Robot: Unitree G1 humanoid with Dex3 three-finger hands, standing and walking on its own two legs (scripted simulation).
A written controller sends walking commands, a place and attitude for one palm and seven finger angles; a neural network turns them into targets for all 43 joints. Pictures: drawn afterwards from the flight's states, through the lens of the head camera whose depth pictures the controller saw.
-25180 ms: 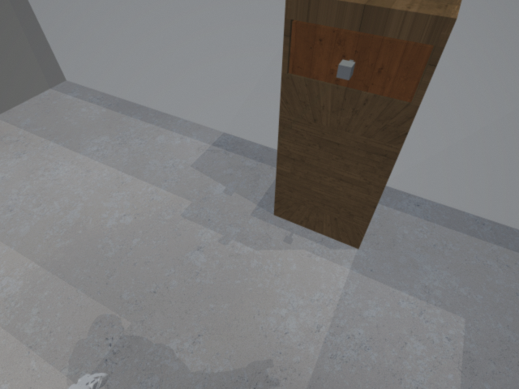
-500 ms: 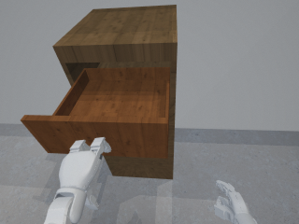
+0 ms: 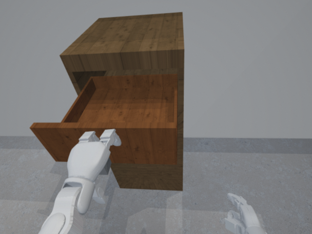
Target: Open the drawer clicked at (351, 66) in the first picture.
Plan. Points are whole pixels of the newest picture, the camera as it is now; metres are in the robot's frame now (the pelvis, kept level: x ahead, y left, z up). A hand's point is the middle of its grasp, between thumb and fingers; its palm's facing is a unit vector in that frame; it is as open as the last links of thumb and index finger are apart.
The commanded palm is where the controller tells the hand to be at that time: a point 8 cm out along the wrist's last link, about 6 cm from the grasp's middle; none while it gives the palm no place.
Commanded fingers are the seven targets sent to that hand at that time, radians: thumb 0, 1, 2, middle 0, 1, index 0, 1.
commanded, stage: lift the hand off the handle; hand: left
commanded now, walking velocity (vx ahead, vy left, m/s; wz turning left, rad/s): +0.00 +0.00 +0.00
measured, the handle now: (103, 158) +0.28 +0.19 +0.07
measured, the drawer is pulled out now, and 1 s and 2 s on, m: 0.29 0.29 0.29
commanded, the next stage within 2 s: draw the hand back to the body in 1.00 s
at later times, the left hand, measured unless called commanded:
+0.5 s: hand (93, 146) +0.25 +0.17 +0.16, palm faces +0.18 -0.11 -0.98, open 13.7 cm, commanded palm +0.21 +0.18 +0.22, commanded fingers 0.00 -0.50 0.30 -0.30 -1.20 -0.30 -1.20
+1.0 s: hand (83, 118) +0.27 +0.18 +0.23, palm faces +0.28 -0.12 -0.95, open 13.9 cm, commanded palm +0.22 +0.18 +0.28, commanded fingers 0.00 -0.50 0.30 -0.30 -1.20 -0.30 -1.20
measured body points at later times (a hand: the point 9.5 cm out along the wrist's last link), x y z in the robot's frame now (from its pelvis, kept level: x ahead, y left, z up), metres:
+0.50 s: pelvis +0.00 -0.01 +0.01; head -0.03 -0.07 +0.45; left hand +0.24 +0.18 +0.21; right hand +0.25 -0.18 -0.08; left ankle +0.04 +0.13 -0.73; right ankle -0.01 -0.12 -0.73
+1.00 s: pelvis +0.00 +0.00 +0.00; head -0.03 -0.07 +0.45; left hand +0.25 +0.19 +0.28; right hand +0.26 -0.18 -0.08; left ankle +0.04 +0.13 -0.73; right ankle -0.01 -0.12 -0.73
